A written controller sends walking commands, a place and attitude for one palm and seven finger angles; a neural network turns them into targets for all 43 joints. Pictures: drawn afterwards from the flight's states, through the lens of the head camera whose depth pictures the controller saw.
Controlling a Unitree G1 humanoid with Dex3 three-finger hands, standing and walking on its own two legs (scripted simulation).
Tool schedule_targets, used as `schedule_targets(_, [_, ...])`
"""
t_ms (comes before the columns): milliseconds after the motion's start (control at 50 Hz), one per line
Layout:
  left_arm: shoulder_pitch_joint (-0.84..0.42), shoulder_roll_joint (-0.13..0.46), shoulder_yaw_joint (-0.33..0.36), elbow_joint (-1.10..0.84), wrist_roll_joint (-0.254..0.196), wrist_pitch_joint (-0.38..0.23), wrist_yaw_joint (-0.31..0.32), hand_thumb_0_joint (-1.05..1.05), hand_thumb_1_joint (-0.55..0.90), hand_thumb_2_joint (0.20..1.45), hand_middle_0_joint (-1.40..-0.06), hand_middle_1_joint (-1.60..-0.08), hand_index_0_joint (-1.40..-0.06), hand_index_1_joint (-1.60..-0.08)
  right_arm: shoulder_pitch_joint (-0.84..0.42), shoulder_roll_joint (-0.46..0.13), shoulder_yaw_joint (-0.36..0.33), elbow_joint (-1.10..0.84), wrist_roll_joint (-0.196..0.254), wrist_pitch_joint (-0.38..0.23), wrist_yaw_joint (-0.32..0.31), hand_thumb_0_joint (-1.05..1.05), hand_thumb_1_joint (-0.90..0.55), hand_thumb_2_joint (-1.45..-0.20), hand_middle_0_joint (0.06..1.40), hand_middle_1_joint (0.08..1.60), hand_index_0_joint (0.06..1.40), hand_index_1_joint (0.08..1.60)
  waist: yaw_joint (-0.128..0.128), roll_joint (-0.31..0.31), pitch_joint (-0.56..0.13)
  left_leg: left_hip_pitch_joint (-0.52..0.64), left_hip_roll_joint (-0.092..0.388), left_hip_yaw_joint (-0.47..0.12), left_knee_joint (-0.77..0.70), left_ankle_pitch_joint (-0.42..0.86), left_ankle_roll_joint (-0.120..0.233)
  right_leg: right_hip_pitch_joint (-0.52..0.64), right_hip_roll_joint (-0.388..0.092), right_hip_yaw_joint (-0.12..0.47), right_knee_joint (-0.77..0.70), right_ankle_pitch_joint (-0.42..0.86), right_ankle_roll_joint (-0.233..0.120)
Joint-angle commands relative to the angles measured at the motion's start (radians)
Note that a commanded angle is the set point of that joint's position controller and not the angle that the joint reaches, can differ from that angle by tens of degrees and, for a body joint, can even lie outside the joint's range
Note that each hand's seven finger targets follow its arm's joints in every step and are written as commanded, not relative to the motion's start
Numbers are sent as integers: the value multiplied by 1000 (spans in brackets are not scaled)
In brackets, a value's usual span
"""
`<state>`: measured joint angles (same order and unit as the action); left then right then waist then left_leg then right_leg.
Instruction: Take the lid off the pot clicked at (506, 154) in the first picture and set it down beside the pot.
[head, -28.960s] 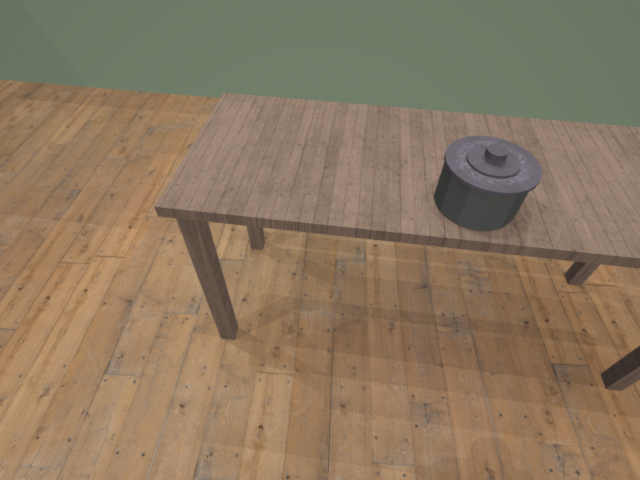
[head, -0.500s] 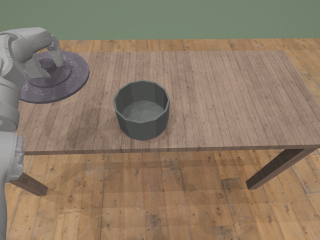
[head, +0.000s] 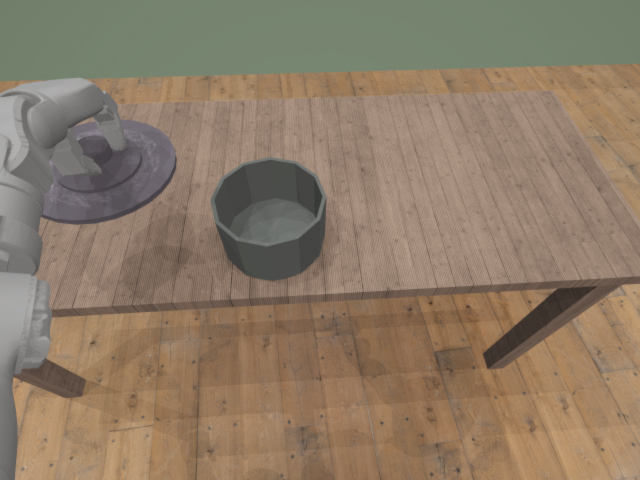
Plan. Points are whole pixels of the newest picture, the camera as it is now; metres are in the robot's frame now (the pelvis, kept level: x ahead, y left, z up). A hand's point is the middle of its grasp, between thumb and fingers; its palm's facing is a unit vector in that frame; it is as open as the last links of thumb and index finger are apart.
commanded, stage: lower the lid onto the table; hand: left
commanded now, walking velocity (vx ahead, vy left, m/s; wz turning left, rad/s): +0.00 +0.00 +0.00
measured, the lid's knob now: (92, 151) +0.50 +0.28 +0.12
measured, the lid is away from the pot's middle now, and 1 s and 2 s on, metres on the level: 0.21 0.23 0.24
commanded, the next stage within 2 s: none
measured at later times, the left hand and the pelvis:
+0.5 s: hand (78, 172) +0.47 +0.29 +0.11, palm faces -0.43 -0.08 -0.90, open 7.1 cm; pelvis +0.01 +0.00 +0.00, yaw -1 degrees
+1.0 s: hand (83, 198) +0.46 +0.30 +0.07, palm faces -0.47 -0.09 -0.88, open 7.1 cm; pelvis +0.00 +0.00 -0.01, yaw -1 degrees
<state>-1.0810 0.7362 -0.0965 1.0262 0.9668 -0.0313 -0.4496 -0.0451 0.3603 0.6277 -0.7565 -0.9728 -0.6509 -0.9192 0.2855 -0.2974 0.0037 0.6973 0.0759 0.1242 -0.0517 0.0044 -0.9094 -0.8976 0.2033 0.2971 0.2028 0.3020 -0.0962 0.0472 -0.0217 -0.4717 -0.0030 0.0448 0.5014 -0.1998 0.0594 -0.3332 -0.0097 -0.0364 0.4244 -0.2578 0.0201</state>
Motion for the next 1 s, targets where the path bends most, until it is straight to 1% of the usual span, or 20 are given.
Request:
schedule_targets(0, [-601,311,77,-231,-7,-2,70,0,787,831,-916,-1058,-864,-1030,60,-174,-57,-72,2,-33,-22,0,-900,-900,200,300,200,300,-17,73,-458,478,-2,-76,17,320,38,-83,61,-26,-34,249,-56])
schedule_targets(60, [-576,378,128,-222,3,-15,80,0,787,831,-916,-1058,-864,-1030,64,-177,-55,-73,-2,-32,-28,0,-900,-900,200,300,200,300,-9,79,-488,462,-5,-66,24,339,40,-44,58,-15,-27,288,-55])
schedule_targets(140, [-542,360,119,-194,3,-17,82,0,787,831,-916,-1058,-864,-1030,68,-178,-56,-66,-2,-29,-29,0,-900,-900,200,300,200,300,-12,63,-468,438,-1,-57,35,354,42,-49,58,-15,-22,313,-52])
schedule_targets(180, [-547,384,132,-208,7,-22,87,0,787,831,-916,-1058,-864,-1030,67,-177,-56,-69,0,-27,-31,0,-900,-900,200,300,200,300,-10,87,-481,444,-2,-57,37,354,41,-48,58,-13,-21,310,-54])
schedule_targets(240, [-542,407,161,-269,6,-41,89,0,787,831,-916,-1058,-864,-1030,75,-176,-61,-74,-6,-23,-30,0,-900,-900,200,300,200,300,-7,111,-538,493,4,-66,56,468,43,-39,61,-12,-10,360,-52])
schedule_targets(280, [-491,376,145,-216,0,-43,85,0,787,831,-916,-1058,-864,-1030,76,-175,-61,-70,-3,-17,-29,0,-900,-900,200,300,200,300,-11,106,-490,476,5,-65,57,463,41,-71,63,-19,-11,338,-51])
schedule_targets(300, [-483,385,157,-227,-6,-44,85,0,787,831,-916,-1058,-864,-1030,72,-175,-65,-71,-4,-16,-28,0,-900,-900,200,300,200,300,-7,82,-497,467,5,-59,59,442,43,-57,61,-17,-12,341,-49])
schedule_targets(340, [-479,389,163,-259,-6,-56,86,0,787,831,-916,-1058,-864,-1030,72,-177,-67,-74,-7,-9,-25,0,-900,-900,200,300,200,300,-6,101,-523,491,6,-65,66,501,44,-59,63,-15,-4,365,-49])
schedule_targets(360, [-469,414,185,-263,-4,-58,90,0,787,831,-916,-1058,-864,-1030,69,-176,-68,-76,-7,-5,-25,0,-900,-900,200,300,200,300,-2,110,-524,487,6,-64,67,497,44,-55,62,-14,-4,359,-49])
schedule_targets(400, [-431,377,159,-215,-9,-57,89,0,787,831,-916,-1058,-864,-1030,70,-176,-66,-72,-4,0,-25,0,-900,-900,200,300,200,300,-8,75,-477,451,4,-60,64,443,43,-73,63,-21,-9,330,-49])
schedule_targets(480, [-476,403,172,-286,-13,-72,96,0,787,831,-916,-1058,-864,-1030,73,-178,-69,-71,-3,7,-28,0,-900,-900,200,300,200,300,-11,97,-528,489,7,-62,68,453,46,-74,64,-17,-5,330,-50])
schedule_targets(520, [-464,370,149,-275,-20,-81,97,0,787,831,-916,-1058,-864,-1030,73,-174,-68,-69,-5,4,-28,0,-900,-900,200,300,200,300,-14,111,-508,492,8,-63,75,482,44,-99,62,-17,-4,330,-52])
schedule_targets(560, [-442,397,176,-245,-20,-82,102,0,787,831,-916,-1058,-864,-1030,77,-178,-66,-64,-5,8,-30,0,-900,-900,200,300,200,300,-13,89,-498,472,8,-63,71,447,45,-93,64,-19,-1,319,-49])
schedule_targets(600, [-445,354,143,-252,-21,-84,107,0,787,831,-916,-1058,-864,-1030,73,-173,-67,-64,-4,6,-30,0,-900,-900,200,300,200,300,-17,100,-486,470,6,-61,71,421,43,-112,64,-23,-3,296,-52])
schedule_targets(660, [-437,407,184,-246,-10,-88,120,0,787,831,-916,-1058,-864,-1030,73,-178,-65,-64,-5,7,-33,0,-900,-900,200,300,200,300,-11,96,-502,451,6,-58,74,412,42,-93,62,-17,5,310,-53])
schedule_targets(740, [-419,349,138,-194,-6,-81,123,0,787,831,-916,-1058,-864,-1030,78,-177,-62,-58,-3,5,-34,0,-900,-900,200,300,200,300,-20,83,-455,425,8,-58,74,354,39,-139,65,-25,6,255,-56])
schedule_targets(780, [-424,360,137,-171,-7,-80,124,0,787,831,-916,-1058,-864,-1030,87,-180,-61,-55,1,0,-40,0,-900,-900,200,300,200,300,-25,71,-451,399,4,-52,74,287,41,-144,64,-20,5,226,-54])
schedule_targets(840, [-465,387,156,-231,-5,-93,129,0,787,831,-916,-1058,-864,-1030,100,-181,-64,-53,-4,-8,-47,0,-900,-900,200,300,200,300,-24,109,-510,439,8,-54,86,329,42,-139,65,-17,16,249,-56])
schedule_targets(920, [-438,378,152,-195,-12,-104,131,0,787,831,-916,-1058,-864,-1030,113,-183,-59,-45,-1,-18,-55,0,-900,-900,200,300,200,300,-25,85,-474,403,13,-58,87,324,39,-160,65,-24,23,238,-58])
schedule_targets(980, [-455,374,146,-199,3,-105,142,0,787,831,-916,-1058,-864,-1030,127,-181,-63,-39,-4,-21,-57,0,-900,-900,200,300,200,300,-30,125,-488,420,14,-61,95,306,36,-194,70,-25,26,206,-58])
